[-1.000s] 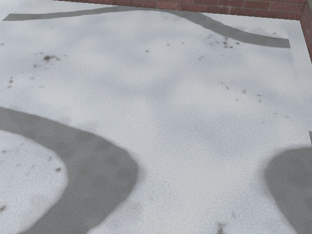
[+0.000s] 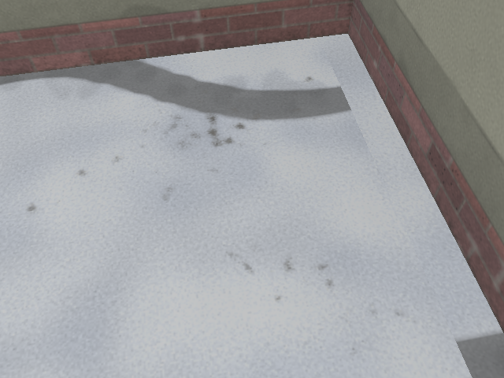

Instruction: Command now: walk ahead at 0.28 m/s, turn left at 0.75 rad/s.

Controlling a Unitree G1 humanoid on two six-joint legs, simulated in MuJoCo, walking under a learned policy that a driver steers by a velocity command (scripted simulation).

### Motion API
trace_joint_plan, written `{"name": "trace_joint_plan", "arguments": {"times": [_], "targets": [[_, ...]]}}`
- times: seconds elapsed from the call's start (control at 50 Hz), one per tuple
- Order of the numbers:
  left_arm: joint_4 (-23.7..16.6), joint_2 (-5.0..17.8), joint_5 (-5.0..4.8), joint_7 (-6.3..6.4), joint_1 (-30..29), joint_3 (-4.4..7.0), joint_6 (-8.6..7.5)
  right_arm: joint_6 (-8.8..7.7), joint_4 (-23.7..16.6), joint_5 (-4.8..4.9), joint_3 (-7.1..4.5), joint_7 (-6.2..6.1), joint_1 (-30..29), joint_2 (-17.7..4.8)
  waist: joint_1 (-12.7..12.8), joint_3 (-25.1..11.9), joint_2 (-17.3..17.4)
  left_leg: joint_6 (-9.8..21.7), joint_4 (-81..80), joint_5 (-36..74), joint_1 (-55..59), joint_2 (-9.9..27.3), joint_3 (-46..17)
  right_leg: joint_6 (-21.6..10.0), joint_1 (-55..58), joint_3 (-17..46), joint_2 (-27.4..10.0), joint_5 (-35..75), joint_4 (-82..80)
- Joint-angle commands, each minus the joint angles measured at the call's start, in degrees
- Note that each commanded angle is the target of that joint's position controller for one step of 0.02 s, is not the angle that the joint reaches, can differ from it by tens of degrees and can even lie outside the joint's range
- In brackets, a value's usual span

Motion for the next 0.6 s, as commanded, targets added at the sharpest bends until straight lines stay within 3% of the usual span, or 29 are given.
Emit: {"name": "trace_joint_plan", "arguments": {"times": [0.02,0.04,0.06,0.08,0.12,0.14,0.18,0.24,0.28,0.34,0.4,0.42,0.44,0.46,0.48,0.5,0.52,0.54,0.58,0.6], "targets": [[-11.95,-1.22,0.53,-3.57,2.17,-1.49,-2.03,-0.43,-0.77,-6.12,-1.06,-0.78,17.08,-10.29,-1.18,-25.85,16.4,18.44,-2.43,48.26,49.23,21.57,-42.85,3.52,-39.36,19.49,6.3,-12.78,50.46],[-12.55,5.89,0.72,-4.04,0.9,-0.53,-2.05,-0.04,-6.46,-4.1,-2.67,-0.54,9.22,-12.55,-1.97,-28.24,3.91,19.89,-10.03,29.19,44.92,22.4,-48.09,1.07,-37.36,21.5,4.27,-6.94,45.57],[-13.62,8.96,0.6,-3.59,-3.61,0.6,-1.36,0.25,-8.7,-1.28,-2.61,-0.66,4.13,-11.68,0.21,-19.5,-6.33,18.27,-13.36,8.42,35.14,19.45,-45.98,0.43,-40.14,20.34,2.44,-3.18,39.5],[-13.6,8.98,1.41,-2.6,-5.75,0.96,-0.25,0.52,-9.48,0.61,-2.04,-0.96,1.24,-10.1,2.34,-15.21,-12.67,15.3,-16.45,-3.15,25.79,16.49,-44.38,0.74,-37.86,19.72,0.12,0.06,33.93],[-14.96,8.88,1.74,-1.46,-7.93,1.4,1.7,1.0,-10.47,0.45,-1.75,-1.73,-0.1,-9.02,3.43,-9.59,-9.03,12.63,-17.11,2.63,13.56,11.61,-38.15,2.12,-33.11,19.4,-1.24,0.99,23.79],[-15.63,7.71,1.95,-1.06,-8.98,1.25,1.93,1.29,-10.38,0.56,-1.59,-2.27,0.43,-8.01,3.09,-9.01,-7.38,11.21,-15.38,9.96,11.22,8.67,-33.69,2.86,-31.44,18.74,-1.39,1.54,17.96],[-16.96,4.41,1.99,-0.42,-12.43,0.49,1.74,2.27,-9.99,0.86,-2.21,-3.9,2.5,-8.82,1.78,-12.21,-5.37,8.43,-12.14,20.21,12.35,4.85,-28.76,4.09,-29.53,17.04,0.65,6.35,5.5],[-17.57,3.72,0.42,-0.36,-15.71,0.42,2.18,5.18,-11.44,1.69,-3.19,-6.07,2.26,-9.97,0.4,-18.57,0.25,3.33,-9.21,15.6,19.1,3.98,-29.95,4.97,-28.8,18.61,2.4,14.56,-4.63],[-17.6,4.2,0.21,-0.57,-18.0,0.76,2.23,6.34,-12.83,1.66,-3.29,-6.52,1.88,-9.18,-0.87,-17.55,2.87,1.33,-8.81,8.2,20.42,3.85,-32.31,4.65,-29.37,19.67,2.74,16.56,-8.79],[-17.91,4.76,0.52,-1.04,-20.78,1.33,1.52,6.87,-14.3,1.03,-3.4,-6.26,1.93,-7.94,-2.25,-14.21,5.88,1.28,-7.8,1.55,21.36,4.05,-36.85,3.71,-28.57,21.14,2.85,16.28,-15.1],[-15.44,6.74,0.79,-2.0,-16.79,2.48,0.43,7.31,-16.13,1.44,-3.51,-6.14,-0.85,-7.67,-0.34,-13.38,6.7,0.08,-5.07,-2.58,19.76,3.08,-40.84,2.04,-18.97,22.4,1.8,17.91,-26.41],[-14.06,6.75,0.64,-2.26,-13.96,2.84,0.16,7.51,-16.67,1.81,-3.25,-5.84,-2.14,-6.92,1.27,-13.0,5.11,-1.34,-1.23,-10.34,16.54,0.45,-39.02,0.74,-12.5,21.41,-0.15,24.65,-34.06],[-13.49,7.5,1.66,-2.25,-12.92,3.27,0.22,7.82,-16.0,1.48,-2.24,-5.55,1.08,-3.78,0.1,-14.94,-2.13,-3.57,9.05,-31.98,8.84,-4.27,-33.14,-3.31,-1.65,25.98,-9.01,33.39,-34.19],[-14.18,10.62,3.4,-2.01,-12.25,3.64,1.24,7.38,-16.83,1.29,-1.75,-5.26,4.0,-3.08,-1.97,-15.38,-14.16,-6.48,19.44,-44.42,-1.77,-10.48,-23.12,-11.67,4.32,38.18,-20.81,49.06,-32.78],[-14.63,10.39,4.49,-1.8,-11.21,4.15,1.44,6.62,-17.43,0.39,-3.04,-4.03,5.26,-9.05,-2.79,-18.9,-18.3,-9.51,31.81,-42.94,-4.85,-5.48,-21.09,-18.15,2.16,47.65,-28.94,46.09,-34.58],[-16.22,7.55,3.46,-1.23,-13.78,3.77,1.93,6.5,-16.0,0.86,-3.97,-3.73,3.05,-12.08,-1.95,-15.51,-13.89,-10.85,37.79,-37.9,-6.49,-1.79,-18.64,-17.24,-0.97,41.98,-25.27,37.95,-34.63],[-16.78,5.56,2.64,-0.57,-15.26,3.11,2.82,7.02,-14.47,1.37,-3.91,-3.94,3.3,-11.84,-1.99,-12.83,-10.08,-11.21,40.79,-33.27,-7.55,-0.32,-16.83,-14.11,-3.45,34.36,-20.38,29.97,-34.42],[-17.49,5.0,1.78,0.01,-16.25,2.85,3.79,7.57,-13.13,1.6,-3.46,-4.18,4.86,-10.48,-2.05,-11.25,-6.86,-11.67,43.48,-29.81,-8.09,0.73,-15.04,-11.52,-5.0,29.26,-16.89,24.54,-34.71],[-16.62,6.72,1.72,1.29,-15.05,3.16,4.96,7.87,-14.38,1.72,-1.81,-3.83,3.29,-6.74,-1.42,-7.62,-7.36,-12.25,43.0,-25.83,-7.94,2.43,-9.59,-10.94,-9.76,22.25,-13.88,25.22,-37.21],[-15.93,7.23,2.03,1.68,-13.61,3.39,5.21,7.79,-15.3,1.85,-1.23,-3.84,1.7,-5.59,-0.65,-7.69,-8.25,-12.64,40.76,-24.47,-8.39,3.58,-7.79,-11.43,-8.87,20.12,-13.58,26.14,-37.73]]}}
